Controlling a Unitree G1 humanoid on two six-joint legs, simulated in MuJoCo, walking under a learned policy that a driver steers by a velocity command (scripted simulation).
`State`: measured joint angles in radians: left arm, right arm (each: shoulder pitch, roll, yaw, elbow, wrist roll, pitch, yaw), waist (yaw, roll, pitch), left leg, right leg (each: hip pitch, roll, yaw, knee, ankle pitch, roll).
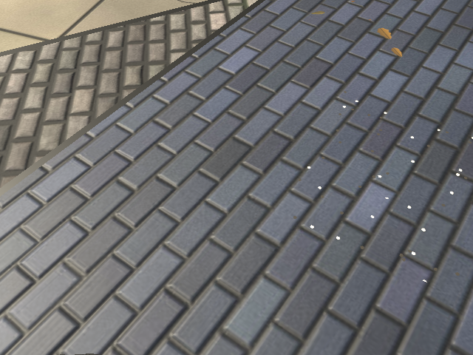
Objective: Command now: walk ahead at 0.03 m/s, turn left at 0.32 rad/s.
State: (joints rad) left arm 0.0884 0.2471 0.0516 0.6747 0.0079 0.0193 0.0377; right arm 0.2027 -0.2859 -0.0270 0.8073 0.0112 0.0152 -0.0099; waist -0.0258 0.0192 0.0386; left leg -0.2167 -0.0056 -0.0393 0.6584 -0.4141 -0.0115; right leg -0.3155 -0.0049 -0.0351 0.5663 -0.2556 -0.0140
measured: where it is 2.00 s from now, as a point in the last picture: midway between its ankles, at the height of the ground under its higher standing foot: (222, 319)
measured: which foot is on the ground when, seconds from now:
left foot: down 0.00-0.74, up 0.76-1.00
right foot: down 0.00-0.20, up 0.22-0.70, down 0.72-1.00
